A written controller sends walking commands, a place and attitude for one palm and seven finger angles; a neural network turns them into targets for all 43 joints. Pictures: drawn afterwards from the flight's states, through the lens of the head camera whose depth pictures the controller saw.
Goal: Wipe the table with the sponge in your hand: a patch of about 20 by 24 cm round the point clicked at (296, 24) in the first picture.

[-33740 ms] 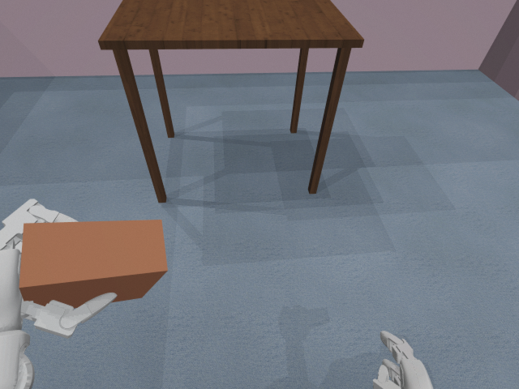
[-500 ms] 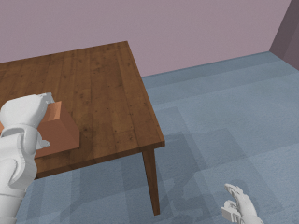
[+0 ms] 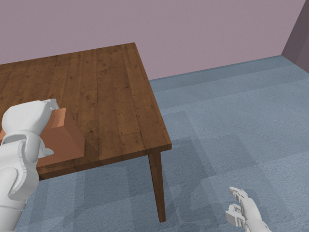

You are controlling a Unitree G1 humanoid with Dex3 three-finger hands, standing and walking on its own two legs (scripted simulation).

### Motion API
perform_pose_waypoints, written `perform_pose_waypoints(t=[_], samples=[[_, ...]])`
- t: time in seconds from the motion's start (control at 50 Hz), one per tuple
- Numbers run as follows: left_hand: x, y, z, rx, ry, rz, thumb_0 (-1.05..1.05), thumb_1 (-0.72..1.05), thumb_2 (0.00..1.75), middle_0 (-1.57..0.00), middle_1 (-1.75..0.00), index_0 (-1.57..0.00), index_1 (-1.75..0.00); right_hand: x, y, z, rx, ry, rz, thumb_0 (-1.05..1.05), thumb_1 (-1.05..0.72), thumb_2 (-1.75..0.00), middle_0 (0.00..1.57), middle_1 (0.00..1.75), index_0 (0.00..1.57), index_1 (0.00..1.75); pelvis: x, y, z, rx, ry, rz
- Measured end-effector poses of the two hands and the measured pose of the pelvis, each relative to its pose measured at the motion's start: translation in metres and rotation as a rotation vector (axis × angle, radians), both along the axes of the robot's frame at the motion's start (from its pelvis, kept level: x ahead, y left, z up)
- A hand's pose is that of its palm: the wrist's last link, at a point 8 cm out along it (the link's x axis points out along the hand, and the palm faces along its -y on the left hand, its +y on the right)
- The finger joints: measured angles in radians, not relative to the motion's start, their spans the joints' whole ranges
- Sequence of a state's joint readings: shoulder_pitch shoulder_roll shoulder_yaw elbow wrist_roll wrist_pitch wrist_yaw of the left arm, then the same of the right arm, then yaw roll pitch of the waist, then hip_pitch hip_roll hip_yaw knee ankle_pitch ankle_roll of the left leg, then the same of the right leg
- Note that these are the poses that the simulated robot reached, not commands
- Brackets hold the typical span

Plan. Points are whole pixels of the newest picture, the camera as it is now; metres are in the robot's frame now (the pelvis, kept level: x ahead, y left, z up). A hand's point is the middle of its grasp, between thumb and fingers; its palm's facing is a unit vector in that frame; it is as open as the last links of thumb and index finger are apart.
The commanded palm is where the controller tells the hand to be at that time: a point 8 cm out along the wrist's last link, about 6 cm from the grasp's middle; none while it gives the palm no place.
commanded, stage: lift the sponge slowly off the table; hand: left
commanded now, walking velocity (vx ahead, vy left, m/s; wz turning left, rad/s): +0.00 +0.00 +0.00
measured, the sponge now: (52, 144) +0.27 +0.32 +0.09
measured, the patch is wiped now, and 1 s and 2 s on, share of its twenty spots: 1.00 1.00 1.00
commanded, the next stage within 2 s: bring the sponge back beside the body in 1.76 s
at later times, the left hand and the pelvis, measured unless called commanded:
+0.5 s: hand (41, 130) +0.27 +0.31 +0.16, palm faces +0.09 -0.02 -1.00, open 10.3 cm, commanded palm +0.23 +0.31 +0.24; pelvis -0.01 +0.00 +0.00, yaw +1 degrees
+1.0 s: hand (38, 117) +0.27 +0.30 +0.20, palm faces +0.11 +0.00 -0.99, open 10.3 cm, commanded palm +0.24 +0.31 +0.27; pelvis -0.02 -0.01 +0.00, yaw +1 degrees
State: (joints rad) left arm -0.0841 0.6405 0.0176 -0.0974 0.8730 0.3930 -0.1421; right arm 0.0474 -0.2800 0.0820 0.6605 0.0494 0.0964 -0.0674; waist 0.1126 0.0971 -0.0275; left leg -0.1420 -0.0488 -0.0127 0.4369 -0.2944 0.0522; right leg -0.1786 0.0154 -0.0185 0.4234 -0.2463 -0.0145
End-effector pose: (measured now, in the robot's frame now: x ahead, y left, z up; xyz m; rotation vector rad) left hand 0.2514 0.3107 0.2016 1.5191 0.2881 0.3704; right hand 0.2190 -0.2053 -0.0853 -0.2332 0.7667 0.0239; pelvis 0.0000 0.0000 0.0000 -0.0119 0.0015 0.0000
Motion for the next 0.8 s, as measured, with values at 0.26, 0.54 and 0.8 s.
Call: perform_pose_waypoints(t=[0.26, 0.54, 0.8], samples=[[-0.004, -0.003, 0.003, -0.002, 0.001, -0.032, -0.01, -0.51, 1.04, -0.69, -1.31, -0.71, -1.32, 0.0, -0.001, 0.002, -0.01, -0.012, 0.014, 0.01, -0.91, -0.9, 0.2, 0.3, 0.21, 0.3, -0.002, -0.003, 0.001, 0.0, -0.011, 0.008], [-0.01, -0.01, 0.017, -0.003, -0.045, -0.048, -0.01, -0.51, 1.04, -0.7, -1.31, -0.71, -1.32, 0.008, 0.009, 0.007, 0.009, -0.04, 0.044, 0.01, -0.91, -0.9, 0.2, 0.3, 0.2, 0.3, -0.007, -0.003, 0.002, 0.001, -0.024, 0.014], [-0.007, -0.008, 0.035, 0.006, -0.033, -0.018, -0.01, -0.52, 1.04, -0.7, -1.31, -0.72, -1.32, 0.007, 0.012, 0.013, 0.023, -0.059, 0.054, 0.01, -0.91, -0.9, 0.2, 0.3, 0.21, 0.3, -0.014, -0.005, 0.002, 0.003, -0.026, 0.012]])
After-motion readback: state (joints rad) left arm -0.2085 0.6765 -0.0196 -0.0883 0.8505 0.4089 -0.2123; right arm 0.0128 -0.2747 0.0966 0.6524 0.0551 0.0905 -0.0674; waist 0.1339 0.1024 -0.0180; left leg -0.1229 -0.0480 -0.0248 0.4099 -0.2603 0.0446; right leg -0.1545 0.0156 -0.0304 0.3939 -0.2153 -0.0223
